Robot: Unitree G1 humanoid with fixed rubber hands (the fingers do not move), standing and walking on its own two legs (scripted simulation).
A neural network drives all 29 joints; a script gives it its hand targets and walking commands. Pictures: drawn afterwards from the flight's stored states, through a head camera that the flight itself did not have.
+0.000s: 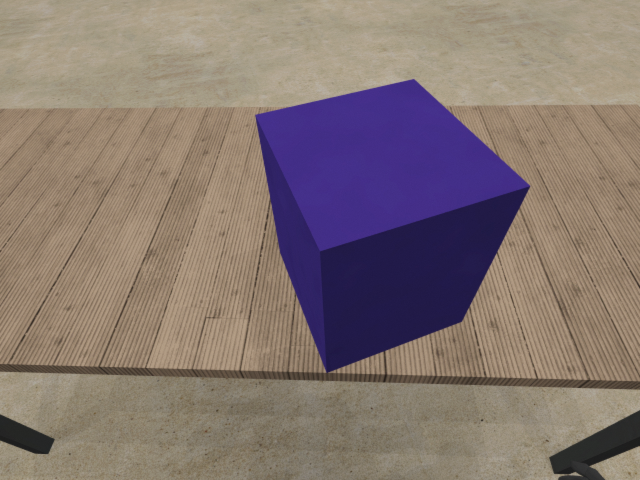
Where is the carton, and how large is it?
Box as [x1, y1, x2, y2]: [255, 79, 529, 372]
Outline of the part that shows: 414,79 255,115 280,253 326,372 461,321 529,187 529,185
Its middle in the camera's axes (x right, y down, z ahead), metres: +0.06 -0.01 +0.48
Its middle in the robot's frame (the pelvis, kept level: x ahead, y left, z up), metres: +0.40 -0.02 +0.11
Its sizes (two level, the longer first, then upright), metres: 0.210 0.200 0.250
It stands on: a table, 0.76 m high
